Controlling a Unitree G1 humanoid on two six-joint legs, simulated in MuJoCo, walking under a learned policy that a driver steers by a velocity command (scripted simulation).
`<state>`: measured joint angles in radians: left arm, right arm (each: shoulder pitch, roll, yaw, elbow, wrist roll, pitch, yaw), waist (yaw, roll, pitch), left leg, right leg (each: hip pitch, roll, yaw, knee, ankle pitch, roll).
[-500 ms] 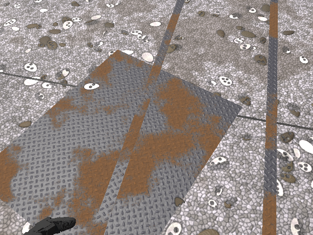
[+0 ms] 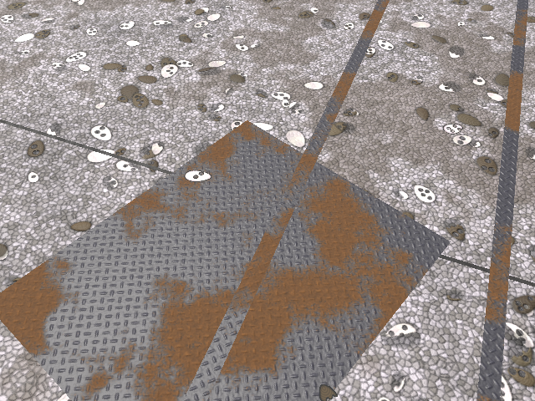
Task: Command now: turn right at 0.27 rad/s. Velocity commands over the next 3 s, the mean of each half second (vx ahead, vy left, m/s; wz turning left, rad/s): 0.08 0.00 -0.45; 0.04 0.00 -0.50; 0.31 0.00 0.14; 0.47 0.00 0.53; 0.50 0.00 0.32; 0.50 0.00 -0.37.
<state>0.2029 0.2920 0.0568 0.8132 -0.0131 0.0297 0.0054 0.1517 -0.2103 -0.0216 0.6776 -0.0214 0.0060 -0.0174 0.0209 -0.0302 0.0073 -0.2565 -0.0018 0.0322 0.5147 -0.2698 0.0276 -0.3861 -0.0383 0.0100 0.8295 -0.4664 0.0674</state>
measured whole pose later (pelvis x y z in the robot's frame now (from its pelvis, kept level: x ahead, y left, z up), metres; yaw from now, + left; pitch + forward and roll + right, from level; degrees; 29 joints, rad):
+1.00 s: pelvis +0.07 -0.04 +0.00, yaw -33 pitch +1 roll +0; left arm 0.18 0.30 0.06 0.63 -0.01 0.06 0.02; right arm 0.14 -0.27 -0.06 0.74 0.00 0.00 -0.01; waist -0.03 -0.01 0.07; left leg -0.27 0.03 0.06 0.44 -0.19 0.01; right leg -0.39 -0.02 0.04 0.77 -0.40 0.07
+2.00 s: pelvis +0.48 -0.18 +0.00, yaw -7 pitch +3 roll +0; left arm 0.04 0.28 0.03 0.63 0.00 -0.11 -0.02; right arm 0.36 -0.30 -0.06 0.75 0.03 -0.04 -0.01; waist -0.09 -0.04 0.02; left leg -0.06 -0.12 -0.20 0.39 -0.35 0.08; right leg -0.59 -0.02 0.09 0.50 0.05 0.05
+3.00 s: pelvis +1.02 -0.19 +0.00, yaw -13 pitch +1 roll +3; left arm 0.10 0.27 0.04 0.68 -0.02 -0.03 -0.05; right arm 0.33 -0.29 -0.07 0.84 0.01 -0.07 -0.01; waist -0.08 -0.04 0.04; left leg 0.10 -0.01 0.26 0.23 -0.34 -0.01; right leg -0.63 -0.09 -0.02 0.67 -0.03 -0.04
